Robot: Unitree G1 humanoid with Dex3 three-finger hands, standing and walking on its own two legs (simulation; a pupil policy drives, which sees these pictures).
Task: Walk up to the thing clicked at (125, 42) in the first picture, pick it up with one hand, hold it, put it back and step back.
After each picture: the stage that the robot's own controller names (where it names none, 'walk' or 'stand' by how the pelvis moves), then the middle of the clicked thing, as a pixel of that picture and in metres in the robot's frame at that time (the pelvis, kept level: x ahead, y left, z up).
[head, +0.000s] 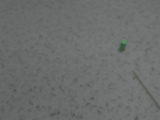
stand; (122, 45) +1.35 -0.45 -0.72
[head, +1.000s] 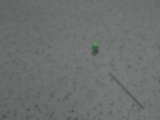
walk; (95, 48) +1.30 -0.04 -0.70
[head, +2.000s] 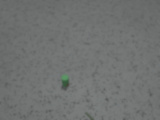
walk; (65, 80) +0.82 +0.21 -0.71
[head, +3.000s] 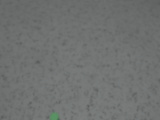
walk; (55, 119) +0.48 +0.20 -0.70
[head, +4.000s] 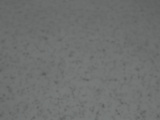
stand; out of the picture +0.38 +0.18 -0.72
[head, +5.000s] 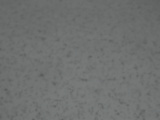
stand; out of the picture +0.36 +0.19 -0.73
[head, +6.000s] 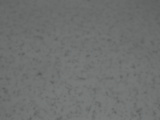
stand; out of the picture +0.37 +0.21 -0.73
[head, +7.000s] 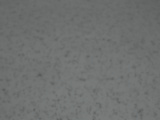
stand; out of the picture +0.36 +0.21 -0.73
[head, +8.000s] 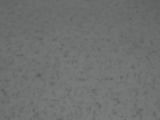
go down; out of the picture +0.36 +0.21 -0.73
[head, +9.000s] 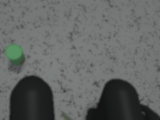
go down; (16, 55) +0.44 +0.27 -0.31
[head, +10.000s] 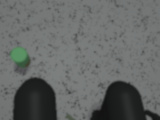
approach; (21, 58) +0.43 +0.28 -0.31
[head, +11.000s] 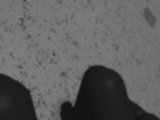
close in; out of the picture +0.40 +0.32 -0.22
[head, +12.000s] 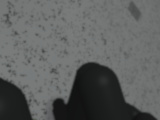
close; out of the picture +0.39 +0.33 -0.21
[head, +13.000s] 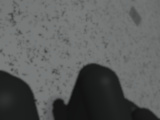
lift; out of the picture +0.37 +0.30 -0.22
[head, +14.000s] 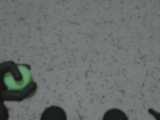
lift; (22, 83) +0.33 +0.21 +0.00
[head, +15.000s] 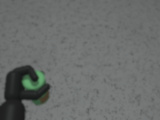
hold; (37, 88) +0.33 +0.17 +0.01
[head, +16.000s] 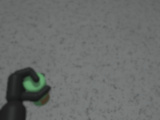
hold; (38, 90) +0.33 +0.17 +0.00
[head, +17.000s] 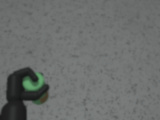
crouch; (37, 89) +0.34 +0.17 -0.04
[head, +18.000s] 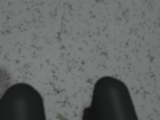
lower; out of the picture +0.45 +0.28 -0.11
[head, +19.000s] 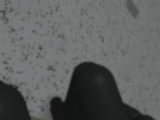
lower; out of the picture +0.40 +0.34 -0.22
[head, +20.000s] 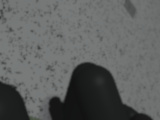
lower; out of the picture +0.40 +0.34 -0.22
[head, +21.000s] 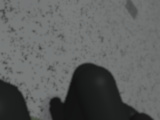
lower; out of the picture +0.39 +0.34 -0.22
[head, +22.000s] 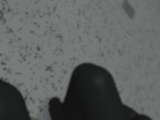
lower; out of the picture +0.39 +0.34 -0.22
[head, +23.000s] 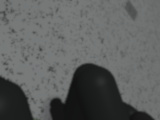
open; out of the picture +0.38 +0.33 -0.22
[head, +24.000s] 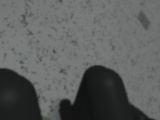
stand; out of the picture +0.39 +0.31 -0.22
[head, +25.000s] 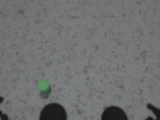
walk; (45, 87) +0.43 +0.23 -0.49
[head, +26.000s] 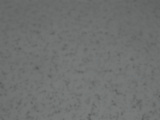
stand; out of the picture +0.39 +0.21 -0.67
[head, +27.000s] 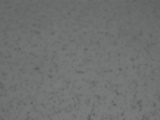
stand; out of the picture +0.39 +0.21 -0.67
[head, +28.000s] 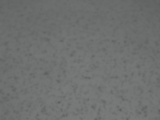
stand; out of the picture +0.41 +0.19 -0.72
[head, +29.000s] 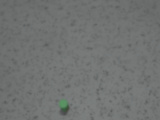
walk; (64, 105) +0.44 +0.20 -0.70
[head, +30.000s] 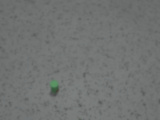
walk; (54, 86) +0.64 +0.19 -0.71
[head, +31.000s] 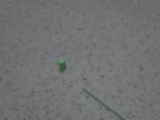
stand; (62, 64) +0.97 +0.28 -0.70
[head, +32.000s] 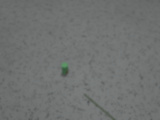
stand; (64, 68) +1.00 +0.19 -0.72
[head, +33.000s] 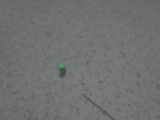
stand; (62, 69) +1.02 +0.22 -0.73
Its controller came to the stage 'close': yes
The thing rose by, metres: 0.71
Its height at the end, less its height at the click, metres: +0.00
